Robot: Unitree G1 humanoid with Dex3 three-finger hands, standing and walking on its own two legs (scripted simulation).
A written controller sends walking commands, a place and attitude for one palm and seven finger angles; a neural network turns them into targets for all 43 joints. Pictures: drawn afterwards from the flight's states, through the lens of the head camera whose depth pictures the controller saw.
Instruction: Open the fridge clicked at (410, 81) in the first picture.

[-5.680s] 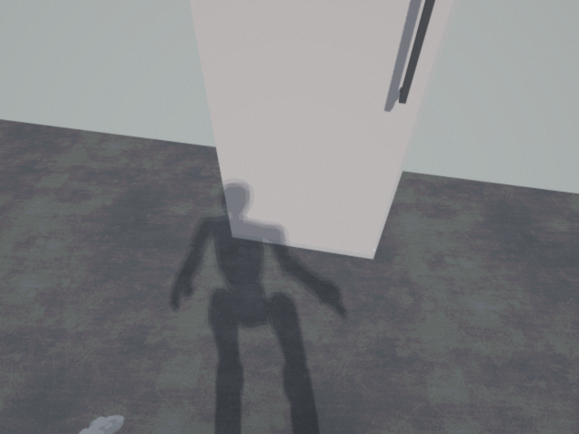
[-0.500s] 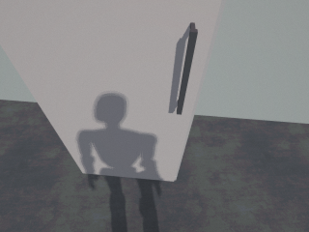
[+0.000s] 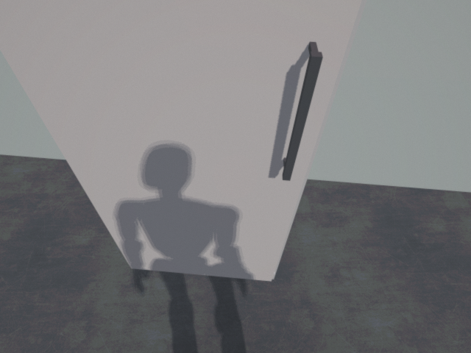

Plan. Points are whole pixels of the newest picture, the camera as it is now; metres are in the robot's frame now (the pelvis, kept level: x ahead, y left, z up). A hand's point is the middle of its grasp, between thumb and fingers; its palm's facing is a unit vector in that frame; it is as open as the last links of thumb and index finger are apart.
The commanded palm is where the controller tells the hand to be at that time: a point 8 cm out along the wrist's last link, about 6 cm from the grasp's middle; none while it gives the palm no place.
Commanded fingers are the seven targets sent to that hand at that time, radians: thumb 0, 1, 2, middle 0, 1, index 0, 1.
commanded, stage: come to a stop and stand still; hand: right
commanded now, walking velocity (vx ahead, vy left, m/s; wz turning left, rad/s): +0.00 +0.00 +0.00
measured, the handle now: (297, 121) +0.48 -0.08 +0.15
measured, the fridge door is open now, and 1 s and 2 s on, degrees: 0 0 0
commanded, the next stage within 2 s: look again from close up in 0.08 s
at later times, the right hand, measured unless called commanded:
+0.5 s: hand out of the picture +0.01 -0.16 -0.17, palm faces +0.01 +0.98 -0.21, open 7.4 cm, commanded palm none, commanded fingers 0.00 -0.90 -0.90 0.20 0.30 0.20 0.30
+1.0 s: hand out of the picture +0.04 -0.16 -0.17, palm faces +0.01 +0.97 -0.26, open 7.4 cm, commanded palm +0.09 -0.21 -0.07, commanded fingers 0.00 -0.85 -0.88 0.20 0.33 0.20 0.33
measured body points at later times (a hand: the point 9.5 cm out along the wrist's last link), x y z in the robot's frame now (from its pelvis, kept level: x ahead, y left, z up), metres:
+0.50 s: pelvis +0.00 +0.02 +0.00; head +0.01 +0.03 +0.45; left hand +0.01 +0.26 -0.16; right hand +0.01 -0.21 -0.15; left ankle -0.01 +0.09 -0.74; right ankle -0.02 -0.07 -0.74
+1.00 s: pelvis +0.00 +0.03 +0.00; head +0.02 +0.04 +0.45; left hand +0.03 +0.28 -0.15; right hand +0.04 -0.21 -0.15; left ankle -0.01 +0.09 -0.74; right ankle -0.02 -0.07 -0.74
